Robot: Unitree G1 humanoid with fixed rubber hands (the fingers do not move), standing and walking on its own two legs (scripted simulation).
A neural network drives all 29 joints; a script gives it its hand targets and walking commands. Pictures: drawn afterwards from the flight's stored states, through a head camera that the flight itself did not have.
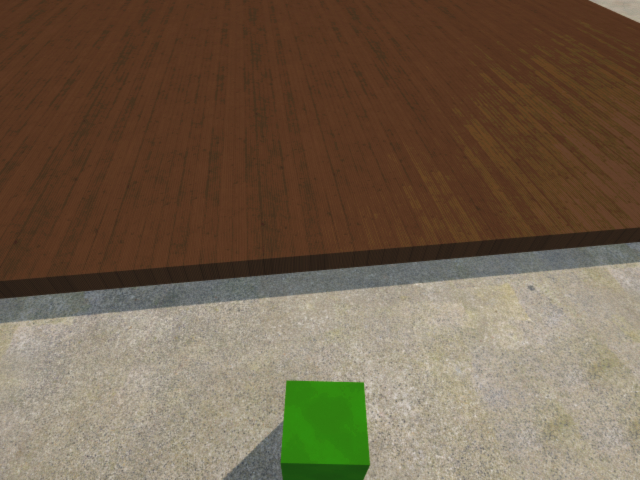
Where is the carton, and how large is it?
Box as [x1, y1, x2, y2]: [281, 381, 369, 479]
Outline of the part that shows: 286,381 281,450 281,469 283,479 362,479 369,465 363,382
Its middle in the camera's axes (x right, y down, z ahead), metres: +0.02 +0.53 +1.06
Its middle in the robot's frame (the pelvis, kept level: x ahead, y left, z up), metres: +0.41 -0.03 -0.66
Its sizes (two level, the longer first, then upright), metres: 0.210 0.200 0.250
